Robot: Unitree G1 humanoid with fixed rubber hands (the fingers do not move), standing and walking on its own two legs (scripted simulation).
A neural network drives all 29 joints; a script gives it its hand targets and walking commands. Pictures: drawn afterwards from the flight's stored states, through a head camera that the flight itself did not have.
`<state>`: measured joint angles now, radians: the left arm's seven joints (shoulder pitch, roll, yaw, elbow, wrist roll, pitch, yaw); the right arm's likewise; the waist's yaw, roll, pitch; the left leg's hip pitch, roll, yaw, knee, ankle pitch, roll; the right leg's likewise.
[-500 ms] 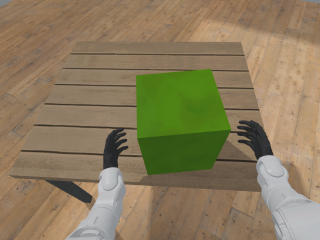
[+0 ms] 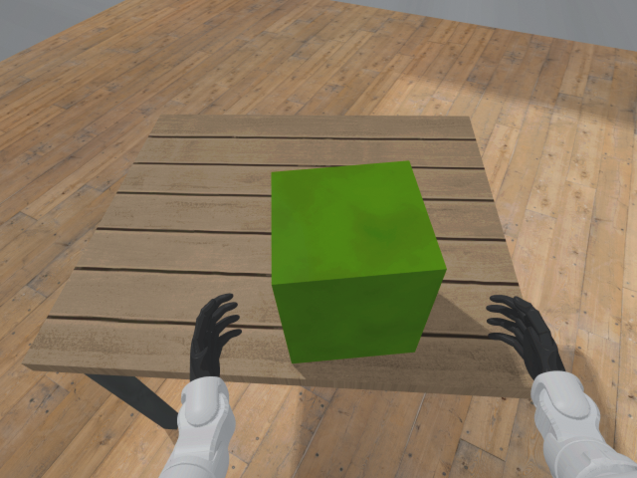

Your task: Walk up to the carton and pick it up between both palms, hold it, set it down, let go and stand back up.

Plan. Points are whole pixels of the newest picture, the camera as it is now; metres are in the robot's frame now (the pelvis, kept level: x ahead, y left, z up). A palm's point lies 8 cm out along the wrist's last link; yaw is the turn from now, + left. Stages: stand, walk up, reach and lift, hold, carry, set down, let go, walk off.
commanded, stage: set down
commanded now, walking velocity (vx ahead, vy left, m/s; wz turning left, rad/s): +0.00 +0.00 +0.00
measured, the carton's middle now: (347, 267) +0.46 +0.02 -0.05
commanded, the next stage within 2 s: none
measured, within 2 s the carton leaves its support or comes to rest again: neither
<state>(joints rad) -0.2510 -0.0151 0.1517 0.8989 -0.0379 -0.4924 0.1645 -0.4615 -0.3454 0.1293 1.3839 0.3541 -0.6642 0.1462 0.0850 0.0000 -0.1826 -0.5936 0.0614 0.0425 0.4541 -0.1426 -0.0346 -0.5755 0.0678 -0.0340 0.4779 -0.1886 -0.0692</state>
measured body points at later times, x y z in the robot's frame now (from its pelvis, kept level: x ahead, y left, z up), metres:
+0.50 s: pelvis +0.01 +0.00 +0.00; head +0.03 -0.01 +0.45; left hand +0.24 +0.21 -0.03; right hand +0.27 -0.25 -0.04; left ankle +0.03 +0.15 -0.73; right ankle +0.01 -0.07 -0.73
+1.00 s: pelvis +0.03 +0.00 +0.01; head +0.02 -0.01 +0.46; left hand +0.21 +0.21 -0.04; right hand +0.24 -0.25 -0.05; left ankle +0.03 +0.15 -0.73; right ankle +0.01 -0.07 -0.73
